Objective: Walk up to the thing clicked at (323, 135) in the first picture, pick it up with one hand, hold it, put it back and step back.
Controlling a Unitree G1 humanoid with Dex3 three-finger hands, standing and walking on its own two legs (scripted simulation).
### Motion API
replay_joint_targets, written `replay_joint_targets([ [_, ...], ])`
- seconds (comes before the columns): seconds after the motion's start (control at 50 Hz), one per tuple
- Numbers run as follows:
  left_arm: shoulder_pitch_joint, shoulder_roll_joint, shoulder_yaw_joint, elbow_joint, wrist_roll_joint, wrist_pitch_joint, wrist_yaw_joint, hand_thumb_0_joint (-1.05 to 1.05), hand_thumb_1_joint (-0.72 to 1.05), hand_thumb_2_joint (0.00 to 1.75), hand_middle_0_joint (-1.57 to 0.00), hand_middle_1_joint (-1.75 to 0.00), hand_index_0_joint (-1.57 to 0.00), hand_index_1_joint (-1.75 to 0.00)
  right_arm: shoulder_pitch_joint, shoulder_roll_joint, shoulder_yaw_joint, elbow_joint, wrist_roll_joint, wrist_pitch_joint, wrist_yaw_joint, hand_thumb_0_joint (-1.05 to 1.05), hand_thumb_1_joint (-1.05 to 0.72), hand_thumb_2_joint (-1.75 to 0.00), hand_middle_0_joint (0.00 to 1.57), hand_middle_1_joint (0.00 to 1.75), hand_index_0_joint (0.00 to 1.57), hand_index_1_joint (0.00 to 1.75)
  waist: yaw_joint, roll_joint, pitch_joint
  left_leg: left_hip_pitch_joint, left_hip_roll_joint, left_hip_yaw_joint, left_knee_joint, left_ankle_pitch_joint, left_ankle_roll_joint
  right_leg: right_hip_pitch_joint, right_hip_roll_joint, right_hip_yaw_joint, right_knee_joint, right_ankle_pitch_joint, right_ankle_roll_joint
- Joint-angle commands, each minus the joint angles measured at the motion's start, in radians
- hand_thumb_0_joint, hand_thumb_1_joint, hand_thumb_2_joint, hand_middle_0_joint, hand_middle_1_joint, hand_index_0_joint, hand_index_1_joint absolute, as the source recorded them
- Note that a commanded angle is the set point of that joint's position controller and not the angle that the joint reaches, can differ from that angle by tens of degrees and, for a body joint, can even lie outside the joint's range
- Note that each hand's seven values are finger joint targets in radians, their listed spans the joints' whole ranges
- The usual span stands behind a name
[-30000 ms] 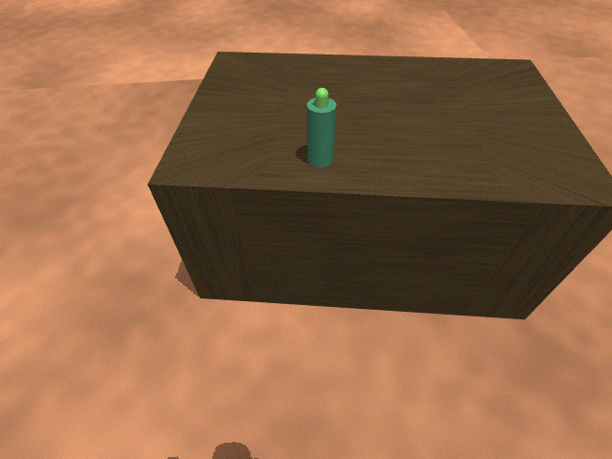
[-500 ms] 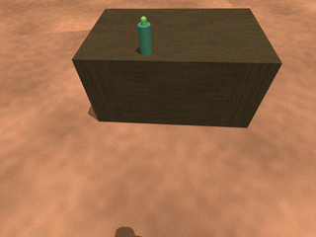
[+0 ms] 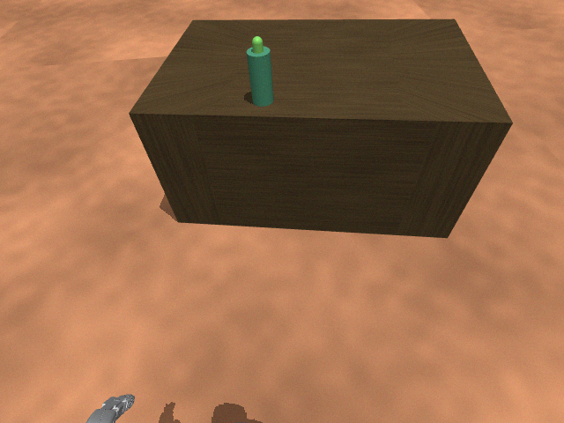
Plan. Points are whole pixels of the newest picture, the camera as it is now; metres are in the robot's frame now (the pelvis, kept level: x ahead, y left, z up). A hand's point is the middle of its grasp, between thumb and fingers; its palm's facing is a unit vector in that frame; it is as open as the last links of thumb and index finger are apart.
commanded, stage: step back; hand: left
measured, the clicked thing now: (260, 71) +1.09 +0.15 -0.06
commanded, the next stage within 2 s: stand in 0.26 s
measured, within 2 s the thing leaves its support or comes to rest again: neither
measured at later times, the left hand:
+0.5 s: hand out of the picture +0.11 +0.27 -0.14, palm faces -0.01 -0.94 -0.33, open 7.4 cm
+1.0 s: hand out of the picture +0.07 +0.25 -0.13, palm faces -0.05 -0.93 -0.35, open 7.4 cm
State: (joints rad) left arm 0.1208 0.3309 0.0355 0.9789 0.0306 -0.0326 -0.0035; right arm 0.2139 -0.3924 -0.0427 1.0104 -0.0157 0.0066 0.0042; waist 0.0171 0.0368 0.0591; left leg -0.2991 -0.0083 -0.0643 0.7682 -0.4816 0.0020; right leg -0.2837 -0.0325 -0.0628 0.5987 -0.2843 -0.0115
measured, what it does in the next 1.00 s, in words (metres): steps on the spot: left foot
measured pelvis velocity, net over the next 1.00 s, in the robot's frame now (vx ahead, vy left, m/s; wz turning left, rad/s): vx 0.00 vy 0.00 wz -0.02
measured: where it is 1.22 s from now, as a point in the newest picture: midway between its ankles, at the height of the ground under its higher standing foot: outside the picture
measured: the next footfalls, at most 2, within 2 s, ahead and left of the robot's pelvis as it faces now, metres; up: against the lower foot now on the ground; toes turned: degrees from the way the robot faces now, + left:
left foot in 0.06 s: +0.04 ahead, +0.14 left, +0.00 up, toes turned -1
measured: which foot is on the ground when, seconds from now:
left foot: up 0.00-0.04, down 0.06-1.00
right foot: down 0.00-1.00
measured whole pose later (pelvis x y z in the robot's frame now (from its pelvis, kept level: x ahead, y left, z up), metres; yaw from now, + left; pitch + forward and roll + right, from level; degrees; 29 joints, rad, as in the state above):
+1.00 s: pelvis +0.00 +0.00 +0.02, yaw -1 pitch -3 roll +0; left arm 0.12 0.35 -0.01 1.14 0.01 -0.02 -0.01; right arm 0.12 -0.35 -0.01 1.16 -0.01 -0.01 0.02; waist 0.00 0.01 0.06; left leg -0.09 0.03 -0.01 0.30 -0.17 -0.03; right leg -0.14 -0.02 -0.05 0.33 -0.14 0.00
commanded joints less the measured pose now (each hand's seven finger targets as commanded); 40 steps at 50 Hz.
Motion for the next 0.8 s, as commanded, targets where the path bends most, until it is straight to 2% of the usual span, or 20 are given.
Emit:
replay_joint_targets([
  [0.0, -0.101, 0.3, 0.073, -0.066, -0.009, -0.012, 0.016, 0.0, 0.9, 0.9, -0.2, -0.3, -0.2, -0.3, 0.055, -0.14, -0.035, -0.011, -0.009, -0.028, -0.017, 0.0, -0.9, -0.9, 0.2, 0.3, 0.2, 0.3, -0.031, -0.194, -0.069, 0.078, 0.012, 0.066, -0.259, 0.137, 0.0, 0.028, -0.209, 0.194, -0.148, 0.223, -0.125],
  [0.02, -0.103, 0.277, 0.066, -0.065, -0.012, -0.007, 0.015, 0.0, 0.9, 0.9, -0.2, -0.3, -0.2, -0.3, 0.059, -0.139, -0.039, 0.001, -0.014, -0.032, -0.019, 0.0, -0.9, -0.9, 0.2, 0.3, 0.2, 0.3, -0.04, -0.169, -0.082, 0.12, 0.012, 0.056, -0.349, 0.261, 0.003, 0.038, -0.186, 0.16, -0.097, 0.302, -0.096],
  [0.04, -0.094, 0.254, 0.057, -0.064, -0.018, -0.005, 0.016, 0.0, 0.9, 0.9, -0.2, -0.3, -0.2, -0.3, 0.052, -0.164, -0.048, 0.004, -0.018, -0.036, -0.022, 0.0, -0.9, -0.9, 0.2, 0.3, 0.2, 0.3, -0.035, -0.12, -0.116, 0.167, 0.053, -0.004, -0.342, 0.434, 0.02, 0.038, -0.153, 0.127, -0.032, 0.366, -0.058],
  [0.06, -0.071, 0.227, 0.05, -0.065, -0.028, -0.005, 0.017, 0.0, 0.9, 0.9, -0.2, -0.3, -0.2, -0.3, 0.03, -0.194, -0.053, -0.005, -0.022, -0.042, -0.026, 0.0, -0.9, -0.9, 0.2, 0.3, 0.2, 0.3, -0.016, -0.04, -0.146, 0.175, 0.15, -0.112, -0.345, 0.587, 0.053, 0.03, -0.096, 0.081, 0.035, 0.33, -0.022],
  [0.08, -0.074, 0.221, 0.045, -0.052, -0.038, 0.001, 0.016, 0.0, 0.9, 0.9, -0.2, -0.3, -0.2, -0.3, -0.067, -0.226, -0.051, -0.027, -0.011, -0.042, -0.024, 0.0, -0.9, -0.9, 0.2, 0.3, 0.2, 0.3, 0.014, -0.007, -0.129, 0.093, 0.196, -0.166, -0.341, 0.531, 0.101, 0.052, -0.03, 0.045, 0.0, 0.131, 0.0],
  [0.1, -0.069, 0.233, 0.05, -0.029, -0.036, 0.0, 0.019, 0.0, 0.9, 0.9, -0.2, -0.3, -0.2, -0.3, -0.123, -0.23, -0.046, -0.031, -0.005, -0.039, -0.019, 0.0, -0.9, -0.9, 0.2, 0.3, 0.2, 0.3, 0.022, 0.013, -0.112, 0.041, 0.201, -0.147, -0.317, 0.505, 0.118, 0.115, -0.03, 0.054, -0.045, 0.065, -0.003],
  [0.12, -0.061, 0.24, 0.047, -0.015, -0.031, -0.007, 0.022, 0.0, 0.9, 0.9, -0.2, -0.3, -0.2, -0.3, -0.137, -0.195, -0.034, -0.025, -0.001, -0.038, -0.016, 0.0, -0.9, -0.9, 0.2, 0.3, 0.2, 0.3, 0.029, -0.01, -0.121, 0.031, 0.175, -0.098, -0.291, 0.55, 0.087, 0.175, -0.061, 0.07, -0.099, 0.158, -0.009],
  [0.14, -0.077, 0.25, 0.047, -0.016, -0.027, -0.01, 0.021, 0.0, 0.9, 0.9, -0.2, -0.3, -0.2, -0.3, -0.128, -0.185, -0.031, -0.017, -0.003, -0.037, -0.018, 0.0, -0.9, -0.9, 0.2, 0.3, 0.2, 0.3, 0.012, -0.029, -0.143, 0.049, 0.135, -0.046, -0.28, 0.584, 0.059, 0.199, -0.085, 0.088, -0.102, 0.262, -0.022],
  [0.16, -0.078, 0.259, 0.05, -0.01, -0.027, -0.01, 0.021, 0.0, 0.9, 0.9, -0.2, -0.3, -0.2, -0.3, -0.114, -0.179, -0.03, -0.014, -0.002, -0.036, -0.021, 0.0, -0.9, -0.9, 0.2, 0.3, 0.2, 0.3, 0.001, -0.012, -0.15, 0.06, 0.114, -0.028, -0.275, 0.604, 0.04, 0.203, -0.105, 0.102, -0.088, 0.329, -0.033],
  [0.22, -0.081, 0.255, 0.043, -0.003, -0.032, -0.007, 0.023, 0.0, 0.9, 0.9, -0.2, -0.3, -0.2, -0.3, -0.116, -0.182, -0.034, 0.011, 0.001, -0.032, -0.024, 0.0, -0.9, -0.9, 0.2, 0.3, 0.2, 0.3, -0.003, 0.017, -0.17, 0.13, 0.121, -0.032, -0.286, 0.696, 0.037, 0.182, -0.105, 0.077, -0.077, 0.369, -0.032],
  [0.24, -0.052, 0.197, 0.019, 0.033, -0.04, 0.001, 0.017, 0.0, 0.9, 0.9, -0.2, -0.3, -0.2, -0.3, -0.124, -0.181, -0.021, 0.009, 0.007, -0.045, -0.021, 0.0, -0.9, -0.9, 0.2, 0.3, 0.2, 0.3, 0.004, 0.009, -0.172, 0.176, 0.149, -0.068, -0.349, 0.683, 0.039, 0.173, -0.086, 0.082, -0.101, 0.352, -0.027],
  [0.3, -0.084, 0.216, 0.015, 0.041, -0.036, 0.003, 0.015, 0.0, 0.9, 0.9, -0.2, -0.3, -0.2, -0.3, -0.145, -0.184, -0.021, 0.017, 0.007, -0.054, -0.02, 0.0, -0.9, -0.9, 0.2, 0.3, 0.2, 0.3, -0.004, 0.008, -0.144, 0.173, 0.158, -0.066, -0.382, 0.727, 0.031, 0.205, -0.086, 0.081, -0.141, 0.354, -0.015],
  [0.32, -0.08, 0.212, 0.012, 0.049, -0.035, 0.004, 0.014, 0.0, 0.9, 0.9, -0.2, -0.3, -0.2, -0.3, -0.157, -0.179, -0.017, 0.021, 0.009, -0.053, -0.019, 0.0, -0.9, -0.9, 0.2, 0.3, 0.2, 0.3, -0.001, 0.013, -0.129, 0.173, 0.152, -0.06, -0.4, 0.686, 0.025, 0.206, -0.087, 0.083, -0.16, 0.343, -0.011],
  [0.4, -0.089, 0.22, 0.008, 0.068, -0.026, 0.003, 0.012, 0.0, 0.9, 0.9, -0.2, -0.3, -0.2, -0.3, -0.183, -0.173, -0.016, 0.026, 0.009, -0.048, -0.018, 0.0, -0.9, -0.9, 0.2, 0.3, 0.2, 0.3, -0.008, 0.005, -0.109, 0.193, 0.151, -0.045, -0.446, 0.645, 0.02, 0.218, -0.092, 0.084, -0.212, 0.334, -0.006],
  [0.48, -0.089, 0.223, 0.005, 0.083, -0.023, 0.0, 0.008, 0.0, 0.9, 0.9, -0.2, -0.3, -0.2, -0.3, -0.198, -0.163, -0.014, 0.033, 0.01, -0.044, -0.014, 0.0, -0.9, -0.9, 0.2, 0.3, 0.2, 0.3, -0.009, -0.015, -0.079, 0.186, 0.14, -0.032, -0.489, 0.505, 0.015, 0.209, -0.095, 0.095, -0.266, 0.254, 0.002],
  [0.58, -0.084, 0.228, 0.001, 0.094, -0.022, -0.012, 0.008, 0.0, 0.9, 0.9, -0.2, -0.3, -0.2, -0.3, -0.198, -0.158, -0.012, 0.043, 0.011, -0.043, -0.006, 0.0, -0.9, -0.9, 0.2, 0.3, 0.2, 0.3, -0.016, -0.034, -0.094, 0.205, 0.136, -0.023, -0.499, 0.474, 0.012, 0.22, -0.111, 0.11, -0.301, 0.265, 0.001],
  [0.64, -0.085, 0.236, 0.002, 0.098, -0.019, -0.01, 0.008, 0.0, 0.9, 0.9, -0.2, -0.3, -0.2, -0.3, -0.197, -0.155, -0.009, 0.05, 0.008, -0.04, -0.003, 0.0, -0.9, -0.9, 0.2, 0.3, 0.2, 0.3, -0.016, -0.032, -0.06, 0.177, 0.127, -0.023, -0.525, 0.365, 0.004, 0.193, -0.108, 0.114, -0.33, 0.176, 0.003],
  [0.68, -0.076, 0.232, 0.0, 0.098, -0.018, -0.012, 0.008, 0.0, 0.9, 0.9, -0.2, -0.3, -0.2, -0.3, -0.208, -0.155, -0.009, 0.05, 0.007, -0.041, -0.001, 0.0, -0.9, -0.9, 0.2, 0.3, 0.2, 0.3, -0.009, -0.027, -0.085, 0.203, 0.135, -0.026, -0.522, 0.389, 0.008, 0.191, -0.112, 0.115, -0.326, 0.187, -0.002],
  [0.76, -0.07, 0.24, 0.001, 0.101, -0.018, -0.012, 0.007, 0.0, 0.9, 0.9, -0.2, -0.3, -0.2, -0.3, -0.186, -0.153, -0.007, 0.062, 0.006, -0.039, 0.001, 0.0, -0.9, -0.9, 0.2, 0.3, 0.2, 0.3, -0.011, -0.042, -0.066, 0.172, 0.125, -0.023, -0.527, 0.319, 0.005, 0.175, -0.11, 0.124, -0.347, 0.112, 0.0],
  [0.78, -0.071, 0.241, 0.0, 0.1, -0.017, -0.011, 0.007, 0.0, 0.9, 0.9, -0.2, -0.3, -0.2, -0.3, -0.185, -0.152, -0.007, 0.061, 0.006, -0.039, 0.003, 0.0, -0.9, -0.9, 0.2, 0.3, 0.2, 0.3, -0.013, -0.046, -0.071, 0.181, 0.127, -0.023, -0.523, 0.334, 0.007, 0.172, -0.112, 0.125, -0.343, 0.115, -0.004],
])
